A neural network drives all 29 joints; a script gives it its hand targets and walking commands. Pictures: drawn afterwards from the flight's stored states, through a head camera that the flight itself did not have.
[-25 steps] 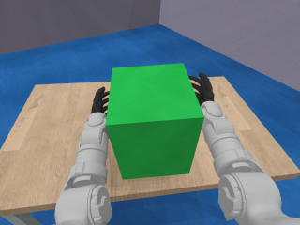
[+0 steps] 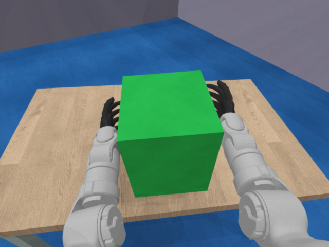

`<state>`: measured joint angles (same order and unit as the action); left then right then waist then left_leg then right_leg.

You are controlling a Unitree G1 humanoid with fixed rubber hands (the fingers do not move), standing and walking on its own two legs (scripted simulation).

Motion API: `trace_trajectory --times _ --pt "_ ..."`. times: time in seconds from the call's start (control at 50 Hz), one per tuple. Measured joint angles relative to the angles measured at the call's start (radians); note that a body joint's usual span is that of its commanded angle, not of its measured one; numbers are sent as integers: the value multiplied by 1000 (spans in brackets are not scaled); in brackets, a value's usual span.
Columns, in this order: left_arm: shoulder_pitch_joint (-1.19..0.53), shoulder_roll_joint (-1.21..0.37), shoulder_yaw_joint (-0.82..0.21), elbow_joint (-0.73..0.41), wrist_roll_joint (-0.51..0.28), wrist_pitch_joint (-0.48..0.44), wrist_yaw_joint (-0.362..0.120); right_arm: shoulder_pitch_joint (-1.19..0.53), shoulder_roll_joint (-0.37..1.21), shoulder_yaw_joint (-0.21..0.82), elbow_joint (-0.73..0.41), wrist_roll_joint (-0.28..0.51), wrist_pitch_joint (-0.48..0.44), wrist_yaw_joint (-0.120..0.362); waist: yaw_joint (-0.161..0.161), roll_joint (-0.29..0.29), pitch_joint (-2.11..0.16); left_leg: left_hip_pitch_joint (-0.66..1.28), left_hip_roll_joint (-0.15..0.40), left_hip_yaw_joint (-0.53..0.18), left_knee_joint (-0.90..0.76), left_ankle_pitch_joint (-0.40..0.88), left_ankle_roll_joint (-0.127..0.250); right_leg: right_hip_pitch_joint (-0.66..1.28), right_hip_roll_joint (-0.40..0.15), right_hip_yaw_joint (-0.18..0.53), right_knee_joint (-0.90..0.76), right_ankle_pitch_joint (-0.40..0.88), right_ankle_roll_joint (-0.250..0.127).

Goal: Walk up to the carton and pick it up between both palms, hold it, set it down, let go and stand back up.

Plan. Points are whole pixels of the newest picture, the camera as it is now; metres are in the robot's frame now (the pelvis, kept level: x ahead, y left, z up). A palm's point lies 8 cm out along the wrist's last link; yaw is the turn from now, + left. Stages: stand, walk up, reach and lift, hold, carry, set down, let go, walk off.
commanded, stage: set down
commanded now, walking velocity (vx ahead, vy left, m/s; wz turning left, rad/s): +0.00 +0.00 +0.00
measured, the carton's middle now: (166, 135) +0.40 +0.03 +0.07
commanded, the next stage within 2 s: none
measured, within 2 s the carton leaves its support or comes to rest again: neither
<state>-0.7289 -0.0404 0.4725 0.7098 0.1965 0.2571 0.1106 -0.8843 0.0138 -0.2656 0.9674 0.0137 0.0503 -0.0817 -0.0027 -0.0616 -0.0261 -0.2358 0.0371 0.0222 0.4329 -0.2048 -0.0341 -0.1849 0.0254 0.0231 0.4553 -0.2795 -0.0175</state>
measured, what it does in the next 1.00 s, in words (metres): stands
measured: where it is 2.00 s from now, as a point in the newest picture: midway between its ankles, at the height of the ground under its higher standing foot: outside the picture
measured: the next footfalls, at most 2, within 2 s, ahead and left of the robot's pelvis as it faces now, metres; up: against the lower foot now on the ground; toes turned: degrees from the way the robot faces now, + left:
none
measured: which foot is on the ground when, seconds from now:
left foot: down 0.00-1.00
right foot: down 0.00-1.00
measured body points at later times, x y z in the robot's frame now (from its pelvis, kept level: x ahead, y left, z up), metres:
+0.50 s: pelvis +0.01 +0.00 +0.00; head +0.02 +0.02 +0.45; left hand +0.41 +0.18 +0.07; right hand +0.44 -0.11 +0.12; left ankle +0.01 +0.14 -0.74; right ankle -0.03 -0.10 -0.74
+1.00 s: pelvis +0.01 +0.00 +0.00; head +0.03 +0.02 +0.45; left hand +0.40 +0.19 +0.05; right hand +0.44 -0.10 +0.10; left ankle +0.01 +0.14 -0.74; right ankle -0.03 -0.10 -0.74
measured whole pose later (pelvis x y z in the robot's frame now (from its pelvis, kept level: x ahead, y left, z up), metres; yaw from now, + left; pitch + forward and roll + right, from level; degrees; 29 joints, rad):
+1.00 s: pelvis +0.01 +0.00 +0.00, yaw +0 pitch +3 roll +0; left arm -0.68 -0.07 0.55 0.80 0.26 0.08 0.07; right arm -0.81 0.08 -0.44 0.97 -0.22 -0.07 0.00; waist 0.03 -0.06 0.00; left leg -0.27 0.04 0.02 0.43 -0.21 -0.03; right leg -0.22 0.03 0.02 0.46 -0.29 -0.02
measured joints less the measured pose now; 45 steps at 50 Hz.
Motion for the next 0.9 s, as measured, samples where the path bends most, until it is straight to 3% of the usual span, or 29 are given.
trace_trajectory --times 0.26,0.9 --pt "13 -13 34 20 26 -30 -20 24 34 -95 1 -103 -25 37 14 0 20 -2 0 0 0 -4 -2 -2 0 0 0 -4 -3" --pt "37 -28 72 77 59 -138 -40 67 66 -176 1 -218 -104 78 28 0 23 -26 0 0 0 -7 -1 -26 0 -1 0 -7 -3"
